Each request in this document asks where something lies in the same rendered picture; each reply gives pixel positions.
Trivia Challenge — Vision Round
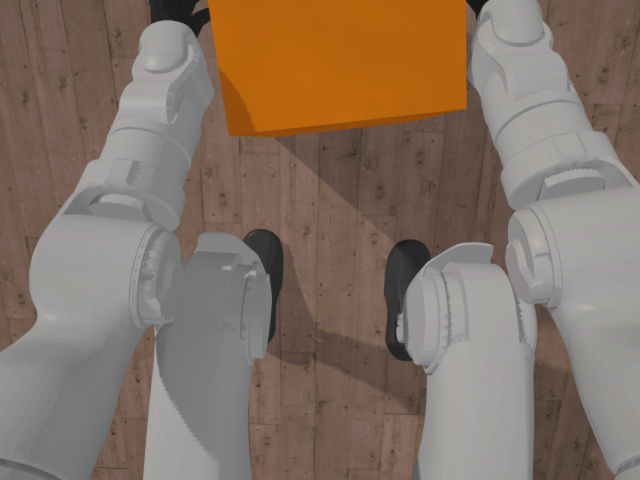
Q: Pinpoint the robot left forearm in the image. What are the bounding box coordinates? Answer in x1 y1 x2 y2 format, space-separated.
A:
29 20 214 307

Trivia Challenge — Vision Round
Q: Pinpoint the carton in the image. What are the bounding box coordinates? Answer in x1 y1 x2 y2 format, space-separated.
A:
208 0 467 137

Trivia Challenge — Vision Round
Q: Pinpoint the right robot shin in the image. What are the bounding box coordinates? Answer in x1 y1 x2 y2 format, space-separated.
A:
396 242 537 358

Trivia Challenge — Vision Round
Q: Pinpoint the robot right foot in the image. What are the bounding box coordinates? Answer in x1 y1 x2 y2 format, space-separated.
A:
384 239 431 361

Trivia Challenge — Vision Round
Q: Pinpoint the robot left upper arm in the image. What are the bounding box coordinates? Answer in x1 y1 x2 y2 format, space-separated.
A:
0 213 184 480

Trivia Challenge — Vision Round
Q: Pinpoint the robot left hand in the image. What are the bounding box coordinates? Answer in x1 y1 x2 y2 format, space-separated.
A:
149 0 211 38

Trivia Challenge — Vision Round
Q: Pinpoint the robot right forearm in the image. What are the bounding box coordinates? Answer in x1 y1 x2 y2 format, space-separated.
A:
467 0 640 211

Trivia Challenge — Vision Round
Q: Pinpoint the robot right upper arm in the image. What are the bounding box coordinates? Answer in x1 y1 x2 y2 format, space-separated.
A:
505 186 640 480

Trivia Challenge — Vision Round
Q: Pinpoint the robot right hand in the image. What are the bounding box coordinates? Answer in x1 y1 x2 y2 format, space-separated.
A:
466 0 489 20

